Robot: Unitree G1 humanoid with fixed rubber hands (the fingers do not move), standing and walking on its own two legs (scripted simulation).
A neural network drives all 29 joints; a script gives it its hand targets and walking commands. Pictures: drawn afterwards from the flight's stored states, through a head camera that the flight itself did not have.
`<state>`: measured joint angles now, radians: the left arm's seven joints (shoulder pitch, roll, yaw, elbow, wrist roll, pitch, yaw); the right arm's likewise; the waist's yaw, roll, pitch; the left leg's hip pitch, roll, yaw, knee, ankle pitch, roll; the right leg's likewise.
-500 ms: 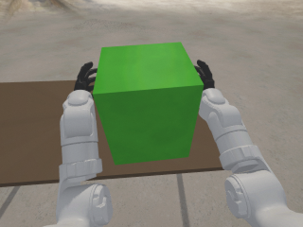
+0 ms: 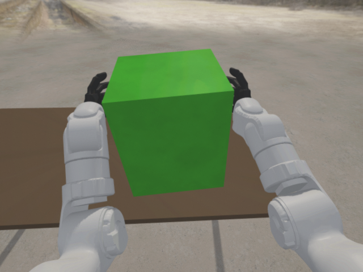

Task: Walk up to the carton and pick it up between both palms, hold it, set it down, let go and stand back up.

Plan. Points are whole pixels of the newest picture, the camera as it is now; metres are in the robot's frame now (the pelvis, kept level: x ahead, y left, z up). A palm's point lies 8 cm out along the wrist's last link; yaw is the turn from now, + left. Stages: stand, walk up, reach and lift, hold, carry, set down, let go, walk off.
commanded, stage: hold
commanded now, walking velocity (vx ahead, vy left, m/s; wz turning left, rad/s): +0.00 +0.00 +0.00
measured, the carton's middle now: (171, 122) +0.39 +0.01 +0.23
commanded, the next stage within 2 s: none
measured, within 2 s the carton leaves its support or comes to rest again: neither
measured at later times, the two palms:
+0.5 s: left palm (93, 109) +0.36 +0.17 +0.28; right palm (241, 103) +0.36 -0.13 +0.28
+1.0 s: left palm (97, 103) +0.36 +0.16 +0.29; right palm (244, 100) +0.36 -0.14 +0.29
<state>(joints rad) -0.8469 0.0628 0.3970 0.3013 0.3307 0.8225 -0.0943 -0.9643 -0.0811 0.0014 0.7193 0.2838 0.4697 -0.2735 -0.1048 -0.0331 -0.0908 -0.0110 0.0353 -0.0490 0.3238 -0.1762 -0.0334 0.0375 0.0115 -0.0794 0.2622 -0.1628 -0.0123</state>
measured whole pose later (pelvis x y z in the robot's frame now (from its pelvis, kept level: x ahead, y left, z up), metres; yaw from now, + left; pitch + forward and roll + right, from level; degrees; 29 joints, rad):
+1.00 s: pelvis +0.00 +0.00 +0.00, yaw -1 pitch -7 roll -1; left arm -0.87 0.05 0.41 0.29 0.33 0.87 -0.10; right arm -1.00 -0.12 0.05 0.69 0.35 0.57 -0.31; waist -0.10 0.01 -0.12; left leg -0.04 0.04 -0.04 0.34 -0.19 -0.03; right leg 0.01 0.01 -0.07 0.28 -0.17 -0.01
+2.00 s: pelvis +0.00 +0.00 +0.00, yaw +0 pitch -7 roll -1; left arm -0.85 0.06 0.39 0.27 0.33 0.87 -0.09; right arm -1.01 -0.11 0.02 0.71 0.35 0.58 -0.29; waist -0.11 -0.02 -0.12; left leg -0.04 0.04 -0.05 0.35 -0.19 -0.04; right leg 0.01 0.02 -0.07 0.28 -0.17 -0.01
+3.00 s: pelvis -0.01 +0.00 +0.00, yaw -1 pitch -6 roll -1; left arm -0.90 0.05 0.41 0.30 0.34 0.86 -0.09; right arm -1.02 -0.12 0.02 0.72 0.33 0.57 -0.28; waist -0.07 0.00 -0.12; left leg -0.06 0.04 -0.03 0.34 -0.17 -0.03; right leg -0.02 0.01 -0.06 0.28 -0.16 -0.01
